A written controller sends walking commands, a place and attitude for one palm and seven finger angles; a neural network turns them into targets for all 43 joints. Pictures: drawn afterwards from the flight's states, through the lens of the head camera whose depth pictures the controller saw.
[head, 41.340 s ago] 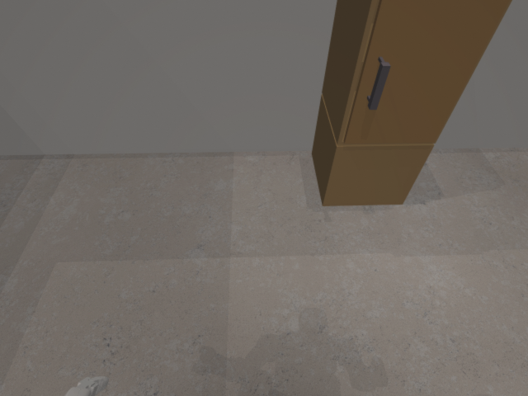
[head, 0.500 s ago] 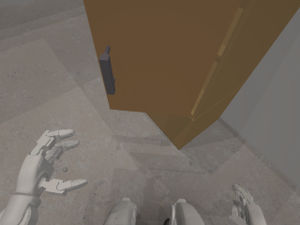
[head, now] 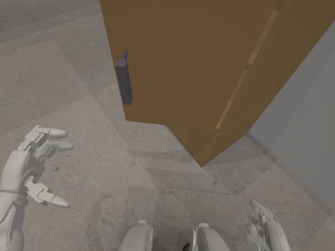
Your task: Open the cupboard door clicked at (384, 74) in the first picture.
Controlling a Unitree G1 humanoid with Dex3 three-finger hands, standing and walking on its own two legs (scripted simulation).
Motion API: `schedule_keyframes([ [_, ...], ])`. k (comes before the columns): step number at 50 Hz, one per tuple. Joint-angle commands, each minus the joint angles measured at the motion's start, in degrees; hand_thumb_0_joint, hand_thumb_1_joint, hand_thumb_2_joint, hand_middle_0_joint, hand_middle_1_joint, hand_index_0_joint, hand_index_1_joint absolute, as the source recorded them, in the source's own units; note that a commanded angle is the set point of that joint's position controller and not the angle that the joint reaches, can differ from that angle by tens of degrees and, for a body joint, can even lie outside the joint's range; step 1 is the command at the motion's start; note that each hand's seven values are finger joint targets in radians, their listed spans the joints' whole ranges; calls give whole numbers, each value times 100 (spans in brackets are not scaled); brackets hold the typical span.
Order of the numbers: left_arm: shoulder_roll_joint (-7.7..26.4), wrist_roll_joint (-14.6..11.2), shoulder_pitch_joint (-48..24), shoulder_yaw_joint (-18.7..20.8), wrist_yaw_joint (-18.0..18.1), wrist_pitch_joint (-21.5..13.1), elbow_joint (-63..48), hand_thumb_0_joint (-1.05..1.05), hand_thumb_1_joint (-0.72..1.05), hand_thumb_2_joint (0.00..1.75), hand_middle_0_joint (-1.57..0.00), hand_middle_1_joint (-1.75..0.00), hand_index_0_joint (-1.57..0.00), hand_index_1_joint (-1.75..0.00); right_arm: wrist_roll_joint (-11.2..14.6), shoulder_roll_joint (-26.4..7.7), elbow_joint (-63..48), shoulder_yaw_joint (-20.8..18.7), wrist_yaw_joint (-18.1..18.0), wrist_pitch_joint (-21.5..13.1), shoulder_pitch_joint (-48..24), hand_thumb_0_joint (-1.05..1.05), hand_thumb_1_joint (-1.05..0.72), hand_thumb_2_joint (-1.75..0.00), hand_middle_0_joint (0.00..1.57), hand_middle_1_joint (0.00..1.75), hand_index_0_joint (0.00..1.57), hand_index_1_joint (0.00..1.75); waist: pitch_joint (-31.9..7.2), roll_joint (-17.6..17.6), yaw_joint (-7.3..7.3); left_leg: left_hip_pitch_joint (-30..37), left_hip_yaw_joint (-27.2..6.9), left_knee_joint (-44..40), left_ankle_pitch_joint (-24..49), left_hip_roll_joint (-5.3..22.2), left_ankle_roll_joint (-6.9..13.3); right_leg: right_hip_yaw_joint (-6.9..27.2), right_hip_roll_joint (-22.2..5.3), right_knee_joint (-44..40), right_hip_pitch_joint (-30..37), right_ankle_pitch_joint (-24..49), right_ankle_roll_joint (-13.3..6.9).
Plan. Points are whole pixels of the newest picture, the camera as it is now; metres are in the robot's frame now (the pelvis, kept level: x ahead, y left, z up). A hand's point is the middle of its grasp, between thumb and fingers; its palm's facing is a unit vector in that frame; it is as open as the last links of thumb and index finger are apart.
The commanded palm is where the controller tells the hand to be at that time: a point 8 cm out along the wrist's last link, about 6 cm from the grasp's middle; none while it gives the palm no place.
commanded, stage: raise the hand with hooked fingers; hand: left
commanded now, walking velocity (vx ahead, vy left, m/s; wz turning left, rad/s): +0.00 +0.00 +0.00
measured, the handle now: (126, 79) +0.56 +0.17 +0.02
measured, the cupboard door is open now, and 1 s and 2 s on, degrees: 48 48 48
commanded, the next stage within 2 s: move the hooked fingers beside the handle in 0.60 s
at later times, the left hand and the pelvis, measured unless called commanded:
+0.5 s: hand (59, 160) +0.29 +0.26 +0.04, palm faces -0.03 -1.00 -0.05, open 14.0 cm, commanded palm +0.27 +0.31 +0.05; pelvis +0.00 +0.00 +0.00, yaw -1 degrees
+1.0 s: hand (68, 143) +0.33 +0.26 +0.04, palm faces -0.06 -1.00 -0.03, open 14.0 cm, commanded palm +0.32 +0.31 +0.04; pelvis +0.00 +0.00 +0.00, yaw -1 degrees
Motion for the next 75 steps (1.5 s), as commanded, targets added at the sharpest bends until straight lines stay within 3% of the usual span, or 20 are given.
schedule_keyframes([
  [1, 1390, -230, -923, 704, -138, -329, -864, 0, -50, 30, -30, -120, -30, -120, 42, -1002, -705, -470, -134, -289, 72, 0, -90, -90, 20, 30, 20, 30, -1739, 436, -40, 1125, -357, -1251, 1825, -11, -265, 302, 191, -756, 1073, 781, -101],
  [5, 1612, -285, -1111, 900, -278, -307, -518, 0, -50, 30, -30, -120, -30, -120, 36, -1027, -663, -464, -130, -268, 151, 0, -90, -90, 20, 30, 20, 30, -1766, 401, -39, 1002, -293, -1191, 1880, -7, -233, 352, 195, -770, 1171, 869, -93],
  [9, 1483, -329, -966, 779, -374, -300, -556, 0, -50, 30, -30, -120, -30, -120, 54, -1024, -718, -487, -93, -289, 173, 0, -90, -90, 20, 30, 20, 30, -1893, 511, 2, 1081, -248, -1196, 1937, -14, -208, 408, 187, -803, 1245, 923, -98],
  [17, 1561, -302, -912, 931, -155, -407, -648, 0, -50, 30, -30, -120, -30, -120, 35, -1009, -778, -498, -66, -244, 206, 0, -90, -90, 20, 30, 20, 30, -1759, 415, -17, 918, -214, -1215, 1728, -19, -181, 426, 180, -827, 1234, 761, -66],
  [21, 1520, -253, -1016, 807, -173, -461, -757, 0, -50, 30, -30, -120, -30, -120, 44, -1008, -758, -489, -68, -237, 197, 0, -90, -90, 20, 30, 20, 30, -1789, 682, -46, 1087, -253, -1240, 1762, 1, -209, 404, 187, -790, 1104, 768, -82],
  [29, 1511, -317, -1021, 848, -259, -388, -654, 0, -50, 30, -30, -120, -30, -120, 38, -1016, -748, -472, -89, -212, 226, 0, -90, -90, 20, 30, 20, 30, -1885, 416, -60, 1101, -277, -1171, 1992, 7, -221, 370, 213, -731, 1173, 1021, -78],
  [33, 1431, -335, -1165, 751, -312, -326, -501, 0, -50, 30, -30, -120, -30, -120, 40, -1028, -782, -457, -101, -198, 191, 0, -90, -90, 20, 30, 20, 30, -1661, 403, -94, 925, -264, -1151, 1692, -7, -204, 378, 224, -756, 1051, 779, -99],
  [35, 1512, -305, -1132, 822, -330, -333, -596, 0, -50, 30, -30, -120, -30, -120, 43, -1024, -791, -472, -108, -191, 202, 0, -90, -90, 20, 30, 20, 30, -1914, 411, -51, 1038, -258, -1140, 1886, -7, -205, 398, 195, -735, 1187, 974, -78],
  [38, 1449, -253, -1775, 617, -298, -349, -570, 0, -50, 30, -30, -120, -30, -120, 23, -1041, -706, -442, -143, -197, 210, 0, -90, -90, 20, 30, 20, 30, -1740, 481, -199, 994, -292, -1059, 1813, 16, -211, 370, 223, -664, 907, 888, -95],
  [42, 1557, -122, -2246, 613, -244, -337, -287, 0, -50, 30, -30, -120, -30, -120, 40, -1051, -611, -435, -180, -172, 233, 0, -90, -90, 20, 30, 20, 30, -1754, 633, -208, 1006, -305, -1102, 1583, 22, -224, 393, 182, -691, 772, 680, -88],
  [46, 1676, -36, -2474, 654, -205, -250, -91, 0, -50, 30, -30, -120, -30, -120, 39, -1063, -606, -441, -184, -115, 301, 0, -90, -90, 20, 30, 20, 30, -2094, 601, -153, 1163, -324, -1127, 1792, 35, -235, 397, 170, -680, 885, 825, -89],
  [48, 1780, -11, -2489, 705, -161, -229, -88, 0, -50, 30, -30, -120, -30, -120, 28, -1074, -624, -439, -165, -83, 325, 0, -90, -90, 20, 30, 20, 30, -2198, 804, -77, 1295, -358, -1142, 2167, 47, -304, 361, 186, -601, 916, 1005, -132],
  [52, 1736, 31, -2532, 764, -18, -155, 379, 0, -50, 30, -30, -120, -30, -120, 41, -1059, -594, -438, -117, 63, 361, 0, -90, -90, 20, 30, 20, 30, -2019, 302, -146, 941, -261, -1136, 1902, 46, -225, 402, 175, -696, 1055, 1014, -55],
  [57, 1814, 187, -3242, 709, 76, -260, 688, 0, -50, 30, -30, -120, -30, -120, 27, -1090, -515, -438, -115, 179, 465, 0, -90, -90, 20, 30, 20, 30, -2019, 476, -235, 949, -278, -1159, 1822, 59, -222, 417, 175, -681, 919, 941, -76],
  [60, 1730, 241, -3504, 552, 48, -395, 612, 0, -50, 30, -30, -120, -30, -120, 9, -1091, -449, -470, -94, 216, 583, 0, -90, -90, 20, 30, 20, 30, -2348, 773, -245, 1454, -351, -1146, 2309, 106, -308, 389, 189, -635, 767, 1119, -94],
  [63, 1773, 256, -3760, 562, 92, -433, 838, 0, -50, 30, -30, -120, -30, -120, -2, -1112, -360, -475, -94, 270, 656, 0, -90, -90, 20, 30, 20, 30, -2331, 595, -325, 1405, -372, -1076, 2491, 123, -301, 365, 212, -589, 730, 1234, -94],
  [67, 1901, 354, -3704, 729, 210, -426, 1138, 0, -50, 30, -30, -120, -30, -120, -10, -1102, -326, -495, -50, 397, 706, 0, -90, -90, 20, 30, 20, 30, -2366, 483, -243, 1310, -327, -1141, 2424, 115, -287, 381, 191, -637, 900, 1267, -69],
  [71, 2034, 437, -4117, 788, 274, -480, 1458, 0, -50, 30, -30, -120, -30, -120, -17, -1098, -284, -465, -38, 517, 743, 0, -90, -90, 20, 30, 20, 30, -2278, 395, -301, 1047, -271, -1100, 2207, 96, -230, 431, 201, -635, 978, 1285, -63],
  [73, 2023, 455, -4514, 691, 254, -573, 1412, 0, -50, 30, -30, -120, -30, -120, -20, -1098, -284, -453, -40, 540, 763, 0, -90, -90, 20, 30, 20, 30, -2324, 641, -360, 1165, -289, -1067, 2309, 99, -245, 425, 222, -591, 865, 1299, -100],
  [75, 2090, 486, -4406, 792, 240, -599, 1649, 0, -50, 30, -30, -120, -30, -120, -33, -1104, -237, -473, -25, 586, 834, 0, -90, -90, 20, 30, 20, 30, -2463, 531, -325, 1216, -271, -1032, 2376, 104, -237, 453, 225, -611, 932, 1379, -75],
])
